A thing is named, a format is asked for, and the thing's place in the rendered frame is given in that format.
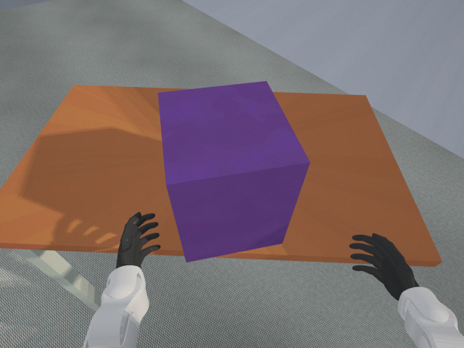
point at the table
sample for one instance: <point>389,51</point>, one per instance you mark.
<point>99,160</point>

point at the right robot forearm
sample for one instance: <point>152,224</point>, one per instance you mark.
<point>427,321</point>

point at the carton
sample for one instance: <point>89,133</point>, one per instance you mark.
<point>234,167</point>

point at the left robot forearm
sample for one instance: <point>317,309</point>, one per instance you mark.
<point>124,302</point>

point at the robot right hand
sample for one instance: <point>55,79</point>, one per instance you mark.
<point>392,270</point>

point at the robot left hand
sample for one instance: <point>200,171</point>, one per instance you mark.
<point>129,252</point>

